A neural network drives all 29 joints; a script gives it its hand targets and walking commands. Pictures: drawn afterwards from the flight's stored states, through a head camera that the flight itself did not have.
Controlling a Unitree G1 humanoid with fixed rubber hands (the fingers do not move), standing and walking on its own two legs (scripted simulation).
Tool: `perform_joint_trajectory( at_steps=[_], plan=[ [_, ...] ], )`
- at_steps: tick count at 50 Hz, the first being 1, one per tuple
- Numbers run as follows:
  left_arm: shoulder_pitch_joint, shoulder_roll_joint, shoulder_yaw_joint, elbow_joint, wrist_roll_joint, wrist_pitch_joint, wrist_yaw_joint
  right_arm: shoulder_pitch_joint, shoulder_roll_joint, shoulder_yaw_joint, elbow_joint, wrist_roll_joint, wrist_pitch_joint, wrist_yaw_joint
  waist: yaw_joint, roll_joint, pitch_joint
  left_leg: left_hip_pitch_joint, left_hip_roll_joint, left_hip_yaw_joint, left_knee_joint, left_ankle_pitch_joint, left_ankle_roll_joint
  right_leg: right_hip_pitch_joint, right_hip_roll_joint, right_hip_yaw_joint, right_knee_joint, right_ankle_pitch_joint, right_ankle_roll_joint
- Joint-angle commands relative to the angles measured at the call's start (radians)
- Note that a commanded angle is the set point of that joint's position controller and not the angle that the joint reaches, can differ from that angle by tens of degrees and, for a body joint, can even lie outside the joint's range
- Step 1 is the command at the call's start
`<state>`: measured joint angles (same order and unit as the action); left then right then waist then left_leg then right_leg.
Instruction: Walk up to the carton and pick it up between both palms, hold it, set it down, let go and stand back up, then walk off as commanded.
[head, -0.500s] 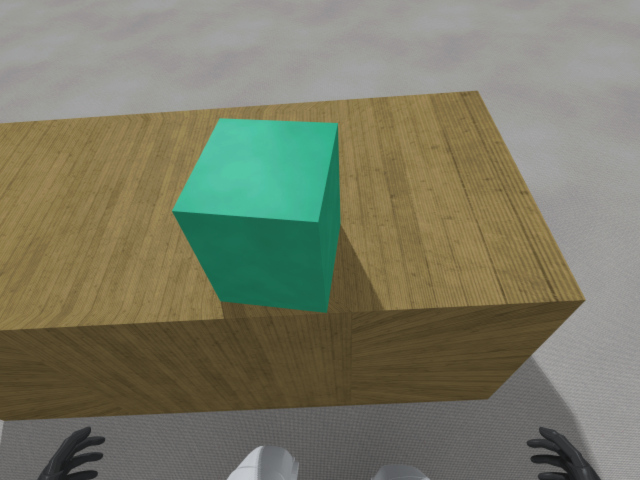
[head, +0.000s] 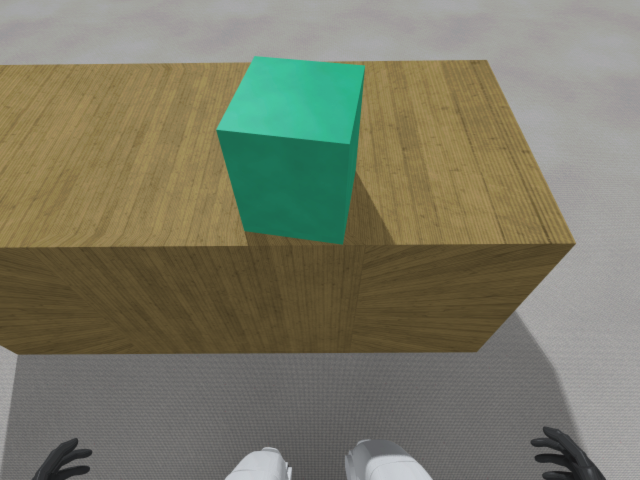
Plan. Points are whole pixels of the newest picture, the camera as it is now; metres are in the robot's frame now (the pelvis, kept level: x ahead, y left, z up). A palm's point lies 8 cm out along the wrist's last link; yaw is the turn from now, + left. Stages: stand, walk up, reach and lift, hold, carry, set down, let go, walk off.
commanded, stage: walk off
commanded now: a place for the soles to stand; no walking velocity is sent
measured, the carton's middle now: (300, 154) +0.65 +0.03 -0.02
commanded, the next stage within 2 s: none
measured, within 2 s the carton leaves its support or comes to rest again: neither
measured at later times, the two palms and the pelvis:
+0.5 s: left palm out of the picture +0.00 +0.31 -0.03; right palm out of the picture -0.03 -0.35 -0.12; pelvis -0.12 -0.02 +0.00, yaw +0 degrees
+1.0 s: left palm out of the picture -0.13 +0.38 -0.08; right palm out of the picture -0.14 -0.29 -0.08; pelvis -0.24 +0.05 +0.00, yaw -1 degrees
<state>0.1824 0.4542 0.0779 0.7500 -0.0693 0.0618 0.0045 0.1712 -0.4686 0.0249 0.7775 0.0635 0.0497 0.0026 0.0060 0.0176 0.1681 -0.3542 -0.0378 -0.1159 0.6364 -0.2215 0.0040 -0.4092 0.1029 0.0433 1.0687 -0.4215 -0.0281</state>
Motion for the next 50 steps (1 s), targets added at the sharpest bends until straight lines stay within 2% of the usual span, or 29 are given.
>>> perform_joint_trajectory(
  at_steps=[1, 3, 4, 5, 6, 7, 8, 9, 11, 14, 19, 21, 22, 23, 27, 28, 30, 32, 34, 35, 36, 37, 38, 39, 41, 44, 46, 49, 50],
  plan=[
    [0.087, 0.151, 0.067, -0.064, 0.085, -0.025, 0.006, -0.002, -0.21, -0.133, -0.096, -0.109, -0.02, -0.011, -0.038, 0.188, -0.159, 0.105, 0.323, -0.329, -0.228, 0.1, 0.268, 0.0, -0.071, 0.051, -0.167, -0.132, 0.009],
    [0.171, 0.118, 0.06, -0.049, 0.082, -0.037, 0.006, -0.024, -0.231, -0.139, -0.09, -0.103, -0.011, -0.009, 0.007, 0.19, -0.203, 0.067, 0.282, -0.275, -0.146, 0.174, 0.218, 0.156, -0.098, 0.024, -0.488, -0.106, -0.008],
    [0.2, 0.136, 0.063, -0.019, 0.092, -0.05, 0.009, -0.035, -0.21, -0.131, -0.067, -0.097, -0.006, -0.009, 0.035, 0.118, -0.183, 0.007, 0.223, -0.208, -0.026, 0.177, 0.147, 0.239, -0.13, 0.086, -0.66, -0.011, -0.001],
    [0.184, 0.204, 0.079, -0.044, 0.108, -0.057, 0.009, 0.038, -0.159, -0.13, -0.06, -0.087, 0.0, -0.011, 0.002, -0.125, -0.174, -0.132, 0.046, -0.088, 0.193, -0.027, 0.063, 0.26, -0.261, 0.348, -0.743, 0.147, -0.044],
    [0.107, 0.288, 0.093, -0.082, 0.121, -0.058, 0.012, 0.014, -0.129, -0.118, -0.062, -0.09, -0.006, -0.023, 0.004, -0.212, -0.11, -0.246, -0.061, -0.007, 0.359, -0.389, 0.013, 0.157, -0.487, 0.564, -0.724, 0.461, -0.123],
    [0.077, 0.291, 0.105, -0.079, 0.12, -0.058, 0.015, -0.019, -0.152, -0.128, -0.054, -0.099, 0.002, -0.031, 0.03, -0.109, -0.089, -0.175, -0.071, -0.111, 0.517, -0.414, 0.014, 0.028, -0.501, 0.59, -0.755, 0.38, -0.177],
    [0.007, 0.27, 0.098, -0.124, 0.118, -0.062, 0.023, 0.038, -0.166, -0.132, -0.043, -0.096, 0.002, -0.033, 0.004, -0.062, -0.034, -0.179, -0.073, -0.157, 0.596, -0.354, 0.014, 0.007, -0.468, 0.525, -0.739, 0.352, -0.159],
    [-0.043, 0.245, 0.089, -0.108, 0.116, -0.07, 0.025, 0.05, -0.177, -0.139, -0.018, -0.086, 0.006, -0.03, -0.038, -0.034, -0.026, -0.193, -0.081, -0.204, 0.599, -0.283, 0.011, 0.04, -0.387, 0.444, -0.709, 0.353, -0.085],
    [-0.026, 0.226, 0.091, -0.109, 0.109, -0.071, 0.025, 0.066, -0.2, -0.137, -0.011, -0.084, 0.006, -0.018, -0.025, -0.078, -0.03, -0.233, -0.097, -0.152, 0.602, -0.211, 0.005, 0.153, -0.323, 0.357, -0.697, 0.383, -0.039],
    [0.034, 0.202, 0.092, -0.115, 0.103, -0.073, 0.023, 0.077, -0.195, -0.132, 0.001, -0.083, 0.012, -0.019, -0.008, -0.073, -0.086, -0.224, -0.107, -0.137, 0.597, -0.19, -0.005, 0.219, -0.32, 0.369, -0.706, 0.377, -0.017],
    [0.052, 0.183, 0.093, -0.146, 0.1, -0.068, 0.024, 0.102, -0.193, -0.126, 0.012, -0.077, 0.007, -0.018, 0.008, -0.13, -0.142, -0.219, -0.089, -0.123, 0.537, -0.19, -0.002, 0.273, -0.325, 0.388, -0.727, 0.239, -0.015],
    [0.04, 0.193, 0.096, -0.145, 0.107, -0.061, 0.02, 0.106, -0.197, -0.125, 0.023, -0.089, 0.006, -0.02, 0.014, -0.111, -0.134, -0.201, -0.072, -0.097, 0.536, -0.219, -0.001, 0.236, -0.346, 0.397, -0.734, 0.149, -0.069],
    [0.025, 0.198, 0.096, -0.147, 0.107, -0.059, 0.018, 0.136, -0.207, -0.131, 0.044, -0.085, 0.011, -0.019, 0.006, -0.139, -0.159, -0.177, -0.083, -0.101, 0.557, -0.219, 0.001, 0.225, -0.329, 0.368, -0.738, 0.092, -0.067],
    [0.024, 0.193, 0.09, -0.162, 0.1, -0.058, 0.018, 0.117, -0.219, -0.135, 0.036, -0.089, 0.009, -0.019, 0.009, -0.097, -0.124, -0.166, -0.07, -0.082, 0.57, -0.221, -0.002, 0.166, -0.342, 0.384, -0.761, 0.052, -0.068],
    [-0.03, 0.193, 0.095, -0.17, 0.102, -0.052, 0.013, 0.169, -0.201, -0.123, 0.058, -0.091, 0.006, -0.007, -0.014, -0.154, -0.129, -0.093, -0.039, -0.037, 0.52, -0.224, 0.01, 0.05, -0.329, 0.341, -0.773, -0.102, -0.107],
    [-0.027, 0.198, 0.096, -0.166, 0.115, -0.049, 0.011, 0.166, -0.176, -0.119, 0.051, -0.095, 0.006, -0.001, -0.017, -0.155, -0.145, -0.087, -0.013, -0.019, 0.441, -0.254, 0.019, 0.073, -0.337, 0.327, -0.749, -0.073, -0.151],
    [-0.049, 0.209, 0.096, -0.188, 0.11, -0.033, 0.007, 0.2, -0.186, -0.12, 0.057, -0.091, 0.004, 0.003, -0.027, -0.245, -0.138, 0.002, 0.009, 0.027, 0.308, -0.307, 0.035, -0.011, -0.325, 0.289, -0.765, -0.105, -0.137],
    [-0.042, 0.221, 0.093, -0.176, 0.106, -0.024, 0.006, 0.254, -0.185, -0.125, 0.067, -0.097, 0.003, 0.009, -0.038, -0.263, -0.146, 0.085, 0.039, 0.048, 0.167, -0.295, 0.049, -0.023, -0.318, 0.276, -0.761, -0.12, -0.112],
    [-0.063, 0.202, 0.083, -0.167, 0.099, -0.023, 0.01, 0.337, -0.184, -0.136, 0.084, -0.108, -0.008, 0.012, -0.092, -0.19, -0.185, 0.22, 0.057, 0.054, -0.004, -0.17, 0.079, -0.119, -0.274, 0.238, -0.653, -0.12, -0.069],
    [0.008, 0.153, 0.077, -0.167, 0.093, -0.011, 0.021, 0.315, -0.193, -0.136, 0.065, -0.116, -0.014, 0.009, -0.054, -0.088, -0.173, 0.21, 0.076, -0.051, -0.105, -0.226, 0.108, -0.139, -0.197, 0.187, -0.472, -0.152, -0.043],
    [0.054, 0.099, 0.069, -0.148, 0.077, -0.014, 0.022, 0.226, -0.245, -0.136, 0.026, -0.128, -0.021, 0.004, -0.023, 0.186, -0.111, 0.061, 0.245, -0.369, -0.297, -0.278, 0.148, -0.17, -0.014, 0.062, -0.143, -0.163, 0.013],
    [0.046, 0.14, 0.08, -0.145, 0.08, -0.011, 0.03, 0.109, -0.28, -0.129, -0.032, -0.111, -0.025, -0.003, -0.026, 0.082, -0.054, -0.145, 0.384, -0.566, -0.392, -0.335, 0.18, -0.141, 0.046, 0.12, 0.051, -0.186, 0.028],
    [0.009, 0.17, 0.083, -0.146, 0.078, -0.008, 0.034, 0.053, -0.306, -0.125, -0.032, -0.11, -0.026, -0.008, -0.034, 0.085, 0.01, -0.317, 0.376, -0.563, -0.445, -0.398, 0.213, -0.059, 0.074, 0.209, 0.189, -0.138, 0.018],
    [0.079, 0.193, 0.091, -0.105, 0.075, -0.01, 0.027, -0.056, -0.277, -0.119, -0.07, -0.119, -0.034, -0.019, 0.021, 0.025, 0.032, -0.281, 0.324, -0.452, -0.418, -0.411, 0.186, -0.065, 0.061, 0.191, 0.246, -0.032, 0.018],
    [0.16, 0.185, 0.086, -0.076, 0.069, -0.016, 0.016, -0.095, -0.215, -0.113, -0.084, -0.118, -0.039, -0.027, 0.041, 0.059, -0.064, -0.081, 0.25, -0.267, -0.334, -0.276, 0.154, -0.072, 0.045, 0.142, 0.233, 0.024, 0.032],
    [0.146, 0.156, 0.074, -0.074, 0.08, -0.018, 0.013, 0.011, -0.188, -0.126, -0.081, -0.109, -0.048, -0.025, -0.017, 0.098, -0.134, 0.125, 0.286, -0.269, -0.239, -0.015, 0.21, -0.119, 0.034, 0.147, 0.175, -0.04, 0.052],
    [0.126, 0.155, 0.069, -0.076, 0.08, -0.018, 0.016, 0.025, -0.2, -0.135, -0.066, -0.103, -0.041, -0.028, -0.028, 0.06, -0.118, 0.143, 0.29, -0.271, -0.233, 0.014, 0.219, -0.103, 0.021, 0.135, 0.074, -0.075, 0.047],
    [0.161, 0.145, 0.071, -0.084, 0.083, -0.019, 0.004, 0.035, -0.22, -0.145, -0.08, -0.104, -0.037, -0.031, -0.021, 0.115, -0.16, 0.16, 0.327, -0.281, -0.23, 0.089, 0.238, -0.013, -0.051, 0.094, -0.136, -0.124, 0.024],
    [0.17, 0.129, 0.06, -0.065, 0.075, -0.023, 0.004, -0.003, -0.23, -0.148, -0.066, -0.11, -0.03, -0.027, -0.009, 0.174, -0.165, 0.118, 0.324, -0.265, -0.217, 0.118, 0.238, 0.035, -0.071, 0.069, -0.241, -0.151, 0.013]
  ],
)
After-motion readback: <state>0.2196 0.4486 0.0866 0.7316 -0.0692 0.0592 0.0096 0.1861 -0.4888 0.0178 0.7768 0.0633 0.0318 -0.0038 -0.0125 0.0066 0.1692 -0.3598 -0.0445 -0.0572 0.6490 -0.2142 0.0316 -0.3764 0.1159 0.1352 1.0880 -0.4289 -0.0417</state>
